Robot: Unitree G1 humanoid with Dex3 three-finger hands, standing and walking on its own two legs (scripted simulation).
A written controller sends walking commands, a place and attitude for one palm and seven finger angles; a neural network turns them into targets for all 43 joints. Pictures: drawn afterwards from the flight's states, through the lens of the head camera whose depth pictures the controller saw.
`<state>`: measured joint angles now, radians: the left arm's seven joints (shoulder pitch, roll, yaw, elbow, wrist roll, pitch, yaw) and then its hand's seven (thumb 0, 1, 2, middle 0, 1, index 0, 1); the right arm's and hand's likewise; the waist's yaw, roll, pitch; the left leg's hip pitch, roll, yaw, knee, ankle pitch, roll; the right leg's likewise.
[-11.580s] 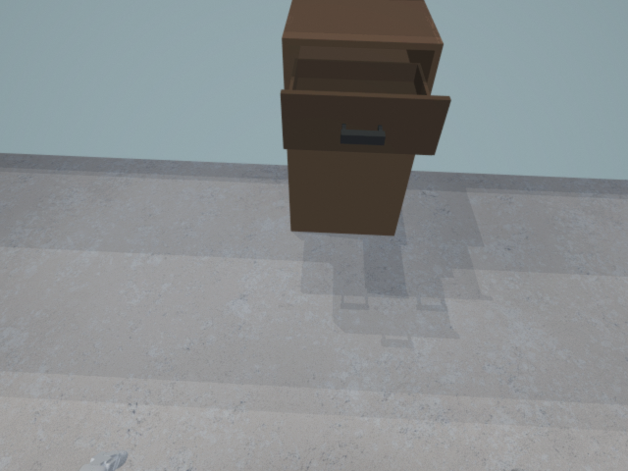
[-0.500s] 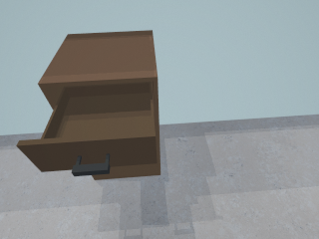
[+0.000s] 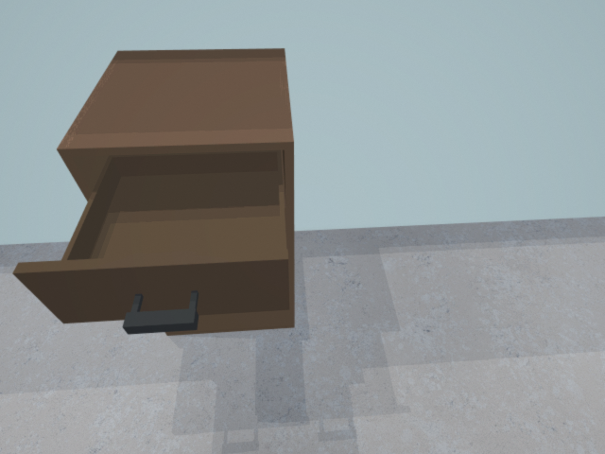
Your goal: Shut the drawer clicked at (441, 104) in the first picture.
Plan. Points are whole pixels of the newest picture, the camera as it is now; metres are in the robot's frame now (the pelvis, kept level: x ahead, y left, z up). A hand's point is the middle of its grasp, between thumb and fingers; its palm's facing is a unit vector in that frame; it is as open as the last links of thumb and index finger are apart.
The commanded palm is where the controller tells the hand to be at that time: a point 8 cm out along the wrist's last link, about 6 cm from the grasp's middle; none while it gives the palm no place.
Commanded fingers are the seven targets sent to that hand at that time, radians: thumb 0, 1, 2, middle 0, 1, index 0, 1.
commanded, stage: come to a stop and stand still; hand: left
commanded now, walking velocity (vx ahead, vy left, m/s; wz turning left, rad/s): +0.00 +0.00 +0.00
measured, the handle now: (164, 309) +0.34 +0.25 -0.06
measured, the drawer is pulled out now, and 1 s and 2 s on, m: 0.27 0.27 0.27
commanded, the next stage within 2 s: look again from close up in 0.38 s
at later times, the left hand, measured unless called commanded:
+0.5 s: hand out of the picture -0.02 +0.16 -0.18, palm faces +0.05 -0.98 -0.17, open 7.4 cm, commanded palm none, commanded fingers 0.00 0.90 0.90 -0.20 -0.30 -0.20 -0.30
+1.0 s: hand out of the picture +0.03 +0.22 -0.18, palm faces -0.02 -0.98 -0.21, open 7.4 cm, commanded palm none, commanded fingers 0.00 0.90 0.90 -0.20 -0.30 -0.20 -0.30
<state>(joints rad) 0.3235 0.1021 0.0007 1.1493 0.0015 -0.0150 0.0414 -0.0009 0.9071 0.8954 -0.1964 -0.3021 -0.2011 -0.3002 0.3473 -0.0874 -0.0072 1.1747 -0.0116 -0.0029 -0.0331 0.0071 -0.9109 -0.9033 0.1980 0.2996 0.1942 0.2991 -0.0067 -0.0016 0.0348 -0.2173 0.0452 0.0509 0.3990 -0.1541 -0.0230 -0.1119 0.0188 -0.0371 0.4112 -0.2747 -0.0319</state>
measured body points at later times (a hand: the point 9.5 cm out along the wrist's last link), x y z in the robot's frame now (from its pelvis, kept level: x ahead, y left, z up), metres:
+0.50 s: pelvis +0.01 +0.00 +0.00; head +0.02 +0.01 +0.45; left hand -0.02 +0.21 -0.16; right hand +0.01 -0.21 -0.16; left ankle +0.04 +0.13 -0.74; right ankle -0.03 -0.10 -0.74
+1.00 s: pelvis +0.02 +0.04 -0.01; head +0.03 +0.04 +0.44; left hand +0.04 +0.27 -0.16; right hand +0.02 -0.19 -0.16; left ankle +0.04 +0.13 -0.74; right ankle -0.03 -0.10 -0.74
